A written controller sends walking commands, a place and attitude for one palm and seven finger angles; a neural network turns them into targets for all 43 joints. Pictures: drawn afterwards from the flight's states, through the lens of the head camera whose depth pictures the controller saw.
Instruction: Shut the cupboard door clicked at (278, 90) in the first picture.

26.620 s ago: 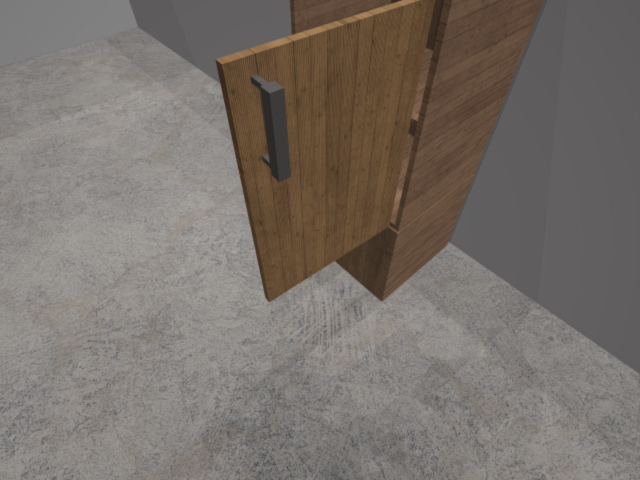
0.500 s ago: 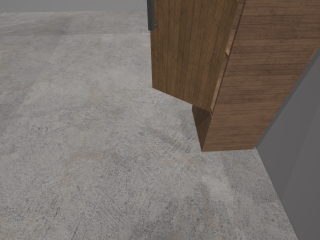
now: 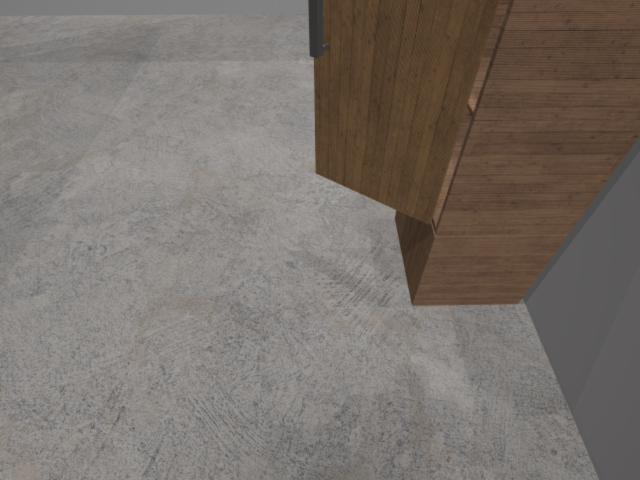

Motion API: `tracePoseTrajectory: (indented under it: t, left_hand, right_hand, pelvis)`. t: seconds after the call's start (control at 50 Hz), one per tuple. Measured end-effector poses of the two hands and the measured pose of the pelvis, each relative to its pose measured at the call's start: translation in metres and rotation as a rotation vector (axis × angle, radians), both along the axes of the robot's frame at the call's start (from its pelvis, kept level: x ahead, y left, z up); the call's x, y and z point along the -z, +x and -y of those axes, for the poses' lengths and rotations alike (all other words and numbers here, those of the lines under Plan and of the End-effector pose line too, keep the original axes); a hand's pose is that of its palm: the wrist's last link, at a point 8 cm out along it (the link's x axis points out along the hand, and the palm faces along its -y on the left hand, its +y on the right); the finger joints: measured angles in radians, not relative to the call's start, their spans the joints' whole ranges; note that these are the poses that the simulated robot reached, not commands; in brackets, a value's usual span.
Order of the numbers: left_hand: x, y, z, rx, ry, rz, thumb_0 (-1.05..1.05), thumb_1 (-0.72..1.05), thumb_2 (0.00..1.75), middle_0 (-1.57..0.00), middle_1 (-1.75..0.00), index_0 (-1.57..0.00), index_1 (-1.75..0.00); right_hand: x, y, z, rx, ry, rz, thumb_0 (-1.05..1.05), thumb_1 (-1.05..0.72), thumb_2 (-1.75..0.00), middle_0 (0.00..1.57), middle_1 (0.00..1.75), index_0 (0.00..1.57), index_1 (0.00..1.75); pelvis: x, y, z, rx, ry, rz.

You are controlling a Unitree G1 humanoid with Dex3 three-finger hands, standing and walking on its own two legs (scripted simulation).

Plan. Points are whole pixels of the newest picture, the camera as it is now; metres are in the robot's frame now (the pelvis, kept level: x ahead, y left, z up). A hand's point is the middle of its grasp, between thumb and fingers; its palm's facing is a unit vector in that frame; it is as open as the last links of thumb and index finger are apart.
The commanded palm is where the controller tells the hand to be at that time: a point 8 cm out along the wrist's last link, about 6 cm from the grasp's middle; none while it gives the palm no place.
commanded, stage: walk to a spot facing it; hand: left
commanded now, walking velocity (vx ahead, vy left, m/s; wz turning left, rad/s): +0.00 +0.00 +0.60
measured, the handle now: (320, 19) +1.03 +0.03 +0.14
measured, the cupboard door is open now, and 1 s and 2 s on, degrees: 54 54 54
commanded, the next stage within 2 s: turn to face it in 1.42 s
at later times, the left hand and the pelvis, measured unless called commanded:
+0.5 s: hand out of the picture +0.00 +0.24 -0.16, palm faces +0.30 -0.92 -0.26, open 7.4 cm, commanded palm none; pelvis -0.01 +0.02 +0.00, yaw +19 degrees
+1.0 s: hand out of the picture -0.09 +0.18 -0.19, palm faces +0.69 -0.70 -0.21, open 7.4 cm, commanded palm none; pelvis +0.08 +0.08 -0.02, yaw +41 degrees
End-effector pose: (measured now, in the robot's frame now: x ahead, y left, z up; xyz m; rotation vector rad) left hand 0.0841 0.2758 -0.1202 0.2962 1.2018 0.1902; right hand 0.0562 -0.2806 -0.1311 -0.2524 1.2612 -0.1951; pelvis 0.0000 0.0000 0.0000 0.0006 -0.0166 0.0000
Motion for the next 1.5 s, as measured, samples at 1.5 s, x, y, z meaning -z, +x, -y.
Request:
tracePoseTrajectory:
  t: [1.5]
  left_hand:
    - [0.015,0.06,-0.162,-0.785,-0.064,0.145,0.0,0.91,0.89,-0.2,-0.3,-0.2,-0.3]
  right_hand:
    - [0.03,0.326,-0.294,-0.676,0.03,-0.249,0.01,-0.92,-0.9,0.2,0.3,0.2,0.3]
  pelvis:
    - [0.014,0.247,-0.212,-0.805,0.016,-0.013]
